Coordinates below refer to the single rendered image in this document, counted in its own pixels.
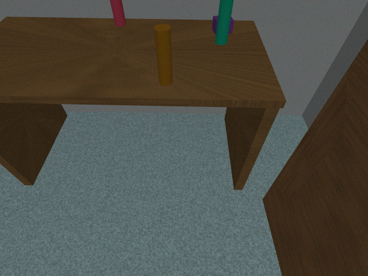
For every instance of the desk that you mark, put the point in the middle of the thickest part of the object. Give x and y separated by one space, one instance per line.
49 61

